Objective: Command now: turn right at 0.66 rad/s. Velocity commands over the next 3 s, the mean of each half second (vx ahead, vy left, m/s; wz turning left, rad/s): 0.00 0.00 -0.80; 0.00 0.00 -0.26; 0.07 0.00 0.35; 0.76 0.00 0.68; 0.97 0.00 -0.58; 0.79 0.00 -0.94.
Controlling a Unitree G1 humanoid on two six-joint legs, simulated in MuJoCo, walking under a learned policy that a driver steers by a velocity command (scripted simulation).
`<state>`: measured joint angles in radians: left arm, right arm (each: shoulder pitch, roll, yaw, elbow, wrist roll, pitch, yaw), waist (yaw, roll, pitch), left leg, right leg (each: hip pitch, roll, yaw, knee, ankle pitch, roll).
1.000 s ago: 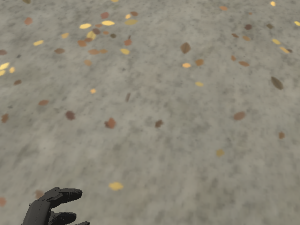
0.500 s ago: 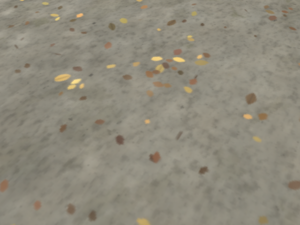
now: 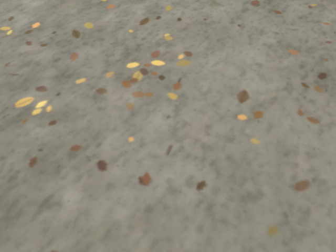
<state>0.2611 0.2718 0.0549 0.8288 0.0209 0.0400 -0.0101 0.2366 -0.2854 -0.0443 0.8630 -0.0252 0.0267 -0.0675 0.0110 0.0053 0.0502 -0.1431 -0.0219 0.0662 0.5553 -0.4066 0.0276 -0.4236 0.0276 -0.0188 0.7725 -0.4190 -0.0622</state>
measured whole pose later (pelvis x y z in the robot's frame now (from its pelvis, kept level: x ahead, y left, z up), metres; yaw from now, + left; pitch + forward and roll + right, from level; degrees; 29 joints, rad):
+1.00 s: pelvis +0.10 +0.00 +0.02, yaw -31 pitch +0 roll -1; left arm 0.21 0.29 0.03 0.87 0.00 0.06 0.03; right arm 0.23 -0.23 0.01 0.82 -0.02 0.01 -0.02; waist -0.01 -0.04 0.05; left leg -0.21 -0.07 -0.06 0.46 -0.24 0.05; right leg -0.14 0.04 0.09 0.44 -0.29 0.01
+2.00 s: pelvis +0.47 +0.01 -0.02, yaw +4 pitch +3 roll -3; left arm 0.04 0.28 0.01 0.70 0.04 -0.07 -0.01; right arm 0.48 -0.31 -0.06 0.94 -0.02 -0.07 0.00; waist -0.05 0.03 0.04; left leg 0.05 -0.11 -0.20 0.87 -0.43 0.12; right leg -0.55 0.06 -0.07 0.66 -0.15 -0.07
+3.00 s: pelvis +1.31 -0.12 +0.01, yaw -46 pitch +1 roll -1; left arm 0.35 0.32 0.06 0.79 0.01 -0.01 0.00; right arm 0.05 -0.24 0.01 0.60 -0.05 -0.04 -0.01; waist 0.05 0.00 0.13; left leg -0.70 0.11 -0.11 1.05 -0.31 -0.08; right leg -0.20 0.25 0.09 0.45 -0.22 -0.19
